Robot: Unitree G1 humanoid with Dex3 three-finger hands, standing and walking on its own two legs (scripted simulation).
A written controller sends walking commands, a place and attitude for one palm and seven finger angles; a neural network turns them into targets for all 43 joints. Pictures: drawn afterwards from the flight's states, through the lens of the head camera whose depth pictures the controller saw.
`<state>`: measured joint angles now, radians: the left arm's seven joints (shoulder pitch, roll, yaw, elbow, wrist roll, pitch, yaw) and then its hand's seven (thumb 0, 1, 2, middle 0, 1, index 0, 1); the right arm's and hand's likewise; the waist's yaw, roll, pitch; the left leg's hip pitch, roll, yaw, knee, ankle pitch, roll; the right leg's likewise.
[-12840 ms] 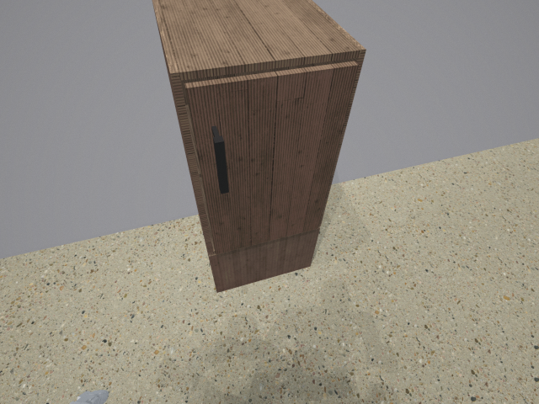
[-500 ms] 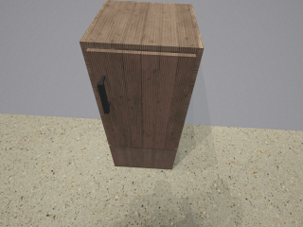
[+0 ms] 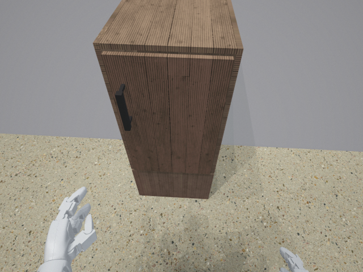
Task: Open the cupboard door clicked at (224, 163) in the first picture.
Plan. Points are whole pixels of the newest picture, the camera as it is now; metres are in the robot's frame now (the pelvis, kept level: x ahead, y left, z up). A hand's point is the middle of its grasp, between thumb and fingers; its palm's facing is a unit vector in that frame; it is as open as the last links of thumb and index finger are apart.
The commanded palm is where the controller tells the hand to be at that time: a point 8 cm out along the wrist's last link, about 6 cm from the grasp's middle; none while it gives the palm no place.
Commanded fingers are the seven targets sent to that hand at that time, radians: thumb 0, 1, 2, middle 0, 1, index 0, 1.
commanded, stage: raise the hand with hooked fingers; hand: left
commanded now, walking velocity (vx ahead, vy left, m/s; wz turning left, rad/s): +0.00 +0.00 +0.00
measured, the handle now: (125, 108) +0.59 +0.21 +0.00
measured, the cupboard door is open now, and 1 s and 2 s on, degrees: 0 0 0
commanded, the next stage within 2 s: move the hooked fingers beside the handle in 1.90 s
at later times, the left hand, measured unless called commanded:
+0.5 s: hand (86, 243) +0.19 +0.22 -0.03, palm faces -0.06 -1.00 -0.04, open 10.2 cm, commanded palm +0.17 +0.27 -0.02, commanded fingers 0.00 0.06 0.54 -0.26 -0.84 -0.26 -0.84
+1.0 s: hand (61, 228) +0.21 +0.27 -0.01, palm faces -0.01 -1.00 -0.05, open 13.2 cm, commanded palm +0.20 +0.32 +0.00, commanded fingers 0.00 -0.50 0.30 -0.30 -1.20 -0.30 -1.20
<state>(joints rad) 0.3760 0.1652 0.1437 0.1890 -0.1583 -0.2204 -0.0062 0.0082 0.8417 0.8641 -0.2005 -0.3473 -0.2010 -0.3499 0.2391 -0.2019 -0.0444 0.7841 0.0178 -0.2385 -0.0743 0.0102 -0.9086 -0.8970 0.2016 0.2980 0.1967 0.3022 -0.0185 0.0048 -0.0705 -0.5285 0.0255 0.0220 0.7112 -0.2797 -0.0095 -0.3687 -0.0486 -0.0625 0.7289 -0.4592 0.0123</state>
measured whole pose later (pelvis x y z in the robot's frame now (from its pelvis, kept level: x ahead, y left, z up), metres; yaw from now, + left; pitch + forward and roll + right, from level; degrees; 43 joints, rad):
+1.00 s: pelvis -0.04 +0.03 -0.06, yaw -2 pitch +13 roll -5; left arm 0.20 0.35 0.34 0.15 -0.34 -0.34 -0.40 -0.01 -0.30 0.38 -0.28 -1.07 -0.28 -1.08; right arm 0.24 -0.25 0.01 0.54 0.03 -0.22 -0.07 0.01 -0.90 -0.90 0.20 0.30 0.20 0.30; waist -0.01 0.01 -0.13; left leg -0.97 0.07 -0.02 1.13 -0.40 0.02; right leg -0.76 -0.01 -0.08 1.08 -0.55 0.03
